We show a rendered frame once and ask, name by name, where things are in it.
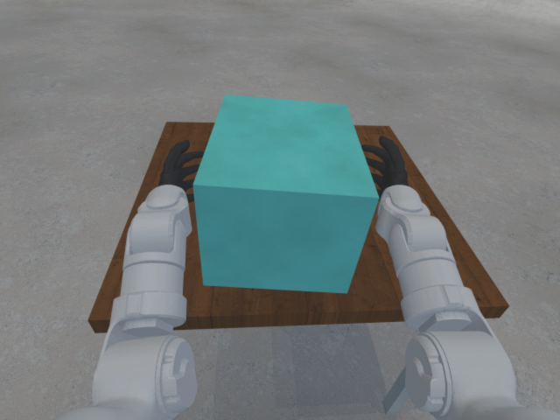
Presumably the robot left hand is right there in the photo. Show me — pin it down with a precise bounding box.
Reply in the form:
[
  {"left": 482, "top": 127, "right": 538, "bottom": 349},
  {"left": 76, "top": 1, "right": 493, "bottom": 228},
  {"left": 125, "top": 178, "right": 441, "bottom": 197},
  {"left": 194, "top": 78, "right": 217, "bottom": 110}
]
[{"left": 158, "top": 140, "right": 204, "bottom": 203}]

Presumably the table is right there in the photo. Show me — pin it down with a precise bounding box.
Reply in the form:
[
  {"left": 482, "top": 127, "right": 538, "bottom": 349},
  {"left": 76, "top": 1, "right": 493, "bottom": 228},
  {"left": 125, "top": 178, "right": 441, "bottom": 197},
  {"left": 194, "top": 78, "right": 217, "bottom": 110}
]
[{"left": 88, "top": 122, "right": 509, "bottom": 415}]

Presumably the robot right hand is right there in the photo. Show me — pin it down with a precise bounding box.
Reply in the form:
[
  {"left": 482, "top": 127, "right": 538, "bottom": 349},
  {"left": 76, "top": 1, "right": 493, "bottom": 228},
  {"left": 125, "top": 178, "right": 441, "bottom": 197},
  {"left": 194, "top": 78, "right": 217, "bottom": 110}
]
[{"left": 361, "top": 136, "right": 409, "bottom": 202}]

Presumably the right robot upper arm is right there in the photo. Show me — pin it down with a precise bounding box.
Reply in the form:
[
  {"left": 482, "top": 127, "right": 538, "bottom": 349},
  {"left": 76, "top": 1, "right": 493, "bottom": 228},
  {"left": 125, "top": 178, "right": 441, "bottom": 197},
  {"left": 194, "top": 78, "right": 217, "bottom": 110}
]
[{"left": 405, "top": 331, "right": 560, "bottom": 420}]

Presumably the carton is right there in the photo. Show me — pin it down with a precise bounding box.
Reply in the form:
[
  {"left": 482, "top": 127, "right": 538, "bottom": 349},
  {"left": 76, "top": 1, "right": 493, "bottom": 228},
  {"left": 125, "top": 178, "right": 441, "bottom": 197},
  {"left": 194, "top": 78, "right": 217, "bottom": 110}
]
[{"left": 192, "top": 94, "right": 379, "bottom": 293}]

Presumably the right robot forearm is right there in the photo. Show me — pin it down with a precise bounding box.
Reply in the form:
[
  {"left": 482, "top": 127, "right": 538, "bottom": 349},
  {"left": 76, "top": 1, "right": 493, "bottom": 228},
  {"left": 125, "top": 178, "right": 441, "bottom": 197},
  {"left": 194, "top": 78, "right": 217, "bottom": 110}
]
[{"left": 375, "top": 185, "right": 516, "bottom": 395}]

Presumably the left robot forearm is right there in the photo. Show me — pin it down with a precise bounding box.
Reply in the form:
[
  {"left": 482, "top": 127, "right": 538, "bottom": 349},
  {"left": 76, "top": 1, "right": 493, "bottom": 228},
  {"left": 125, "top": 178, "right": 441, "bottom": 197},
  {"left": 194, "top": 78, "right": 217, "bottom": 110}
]
[{"left": 93, "top": 185, "right": 192, "bottom": 406}]

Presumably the left robot upper arm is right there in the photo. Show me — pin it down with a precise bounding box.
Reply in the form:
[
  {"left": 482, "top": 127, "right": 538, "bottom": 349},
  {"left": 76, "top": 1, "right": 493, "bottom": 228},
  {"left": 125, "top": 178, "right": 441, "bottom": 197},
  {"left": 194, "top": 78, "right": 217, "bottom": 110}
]
[{"left": 53, "top": 335, "right": 198, "bottom": 420}]

